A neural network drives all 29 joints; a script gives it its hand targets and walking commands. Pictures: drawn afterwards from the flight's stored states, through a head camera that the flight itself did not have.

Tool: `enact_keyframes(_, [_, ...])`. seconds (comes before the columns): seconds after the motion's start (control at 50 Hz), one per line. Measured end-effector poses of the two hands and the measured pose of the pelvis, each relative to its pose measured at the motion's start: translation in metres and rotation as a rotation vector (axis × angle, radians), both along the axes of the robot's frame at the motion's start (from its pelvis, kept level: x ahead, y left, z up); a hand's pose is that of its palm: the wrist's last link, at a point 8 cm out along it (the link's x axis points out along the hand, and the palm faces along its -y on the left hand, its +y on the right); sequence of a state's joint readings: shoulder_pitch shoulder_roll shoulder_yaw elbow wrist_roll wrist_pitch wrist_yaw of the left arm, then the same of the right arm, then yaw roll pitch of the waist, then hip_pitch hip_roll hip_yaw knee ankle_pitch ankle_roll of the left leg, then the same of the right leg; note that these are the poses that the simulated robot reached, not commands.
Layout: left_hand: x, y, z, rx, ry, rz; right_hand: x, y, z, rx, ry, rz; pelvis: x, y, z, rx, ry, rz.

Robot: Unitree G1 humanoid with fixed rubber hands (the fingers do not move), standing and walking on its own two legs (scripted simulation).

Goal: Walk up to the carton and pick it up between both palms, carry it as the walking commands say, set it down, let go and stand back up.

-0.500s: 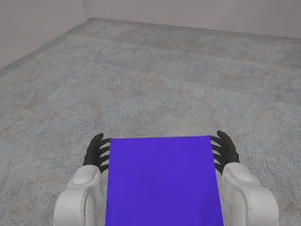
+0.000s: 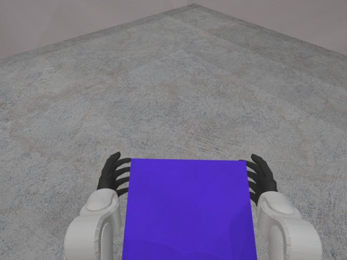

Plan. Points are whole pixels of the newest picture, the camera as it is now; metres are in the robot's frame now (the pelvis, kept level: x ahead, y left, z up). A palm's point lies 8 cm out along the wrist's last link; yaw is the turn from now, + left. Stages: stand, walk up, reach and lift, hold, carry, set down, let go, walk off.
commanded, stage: carry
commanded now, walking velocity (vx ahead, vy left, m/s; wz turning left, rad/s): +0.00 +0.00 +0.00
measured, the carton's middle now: (184, 218) +0.23 +0.01 +0.00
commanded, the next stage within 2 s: none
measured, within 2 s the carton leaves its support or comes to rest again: neither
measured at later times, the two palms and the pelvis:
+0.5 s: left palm out of the picture +0.10 +0.17 +0.11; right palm out of the picture +0.12 -0.12 +0.10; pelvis -0.12 +0.01 +0.00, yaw +4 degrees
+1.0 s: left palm out of the picture +0.07 +0.17 +0.10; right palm out of the picture +0.08 -0.12 +0.09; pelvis -0.17 +0.01 +0.00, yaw +3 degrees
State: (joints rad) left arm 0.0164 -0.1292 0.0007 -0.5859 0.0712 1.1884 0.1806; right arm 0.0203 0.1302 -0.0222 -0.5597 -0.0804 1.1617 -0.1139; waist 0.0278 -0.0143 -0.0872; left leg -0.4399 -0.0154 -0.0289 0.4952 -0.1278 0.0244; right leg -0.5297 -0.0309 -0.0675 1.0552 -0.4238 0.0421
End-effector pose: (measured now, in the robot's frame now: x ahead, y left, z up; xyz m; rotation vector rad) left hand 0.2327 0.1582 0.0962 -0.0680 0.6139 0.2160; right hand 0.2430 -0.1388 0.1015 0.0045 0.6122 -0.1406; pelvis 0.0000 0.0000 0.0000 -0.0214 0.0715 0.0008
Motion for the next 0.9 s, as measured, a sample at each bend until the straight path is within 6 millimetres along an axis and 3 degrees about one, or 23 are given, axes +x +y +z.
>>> enact_keyframes(0.16, [-0.049,-0.024,0.01,0.069,0.007,-0.062,-0.067,-0.021,-0.012,0.062,0.016,-0.056,-0.051,-0.006,-0.002,0.014,-0.005,-0.001])
enact_keyframes(0.24, [-0.072,-0.031,0.02,0.099,0.008,-0.062,-0.09,-0.023,-0.003,0.053,0.024,-0.056,-0.071,-0.01,0.007,0.047,-0.021,0.01])
enact_keyframes(0.36, [-0.095,-0.02,0.027,0.094,-0.009,-0.026,-0.103,-0.013,0.006,0.046,0.007,-0.022,-0.094,-0.008,0.008,0.06,-0.013,0.033])
enact_keyframes(0.58, [-0.147,0.025,0.008,0.049,0.031,0.06,-0.132,0.033,-0.001,-0.002,0.046,0.058,-0.136,0.015,0.003,0.039,-0.024,0.064])
enact_keyframes(0.74, [-0.158,0.023,0.007,0.055,0.028,0.024,-0.152,0.03,-0.001,-0.008,0.041,0.025,-0.156,0.02,0.001,0.038,-0.026,0.059])
enact_keyframes(0.9, [-0.16,0.015,0.004,0.074,0.036,0.0,-0.159,0.021,-0.007,-0.004,0.045,0.005,-0.167,0.018,-0.001,0.041,-0.025,0.05])
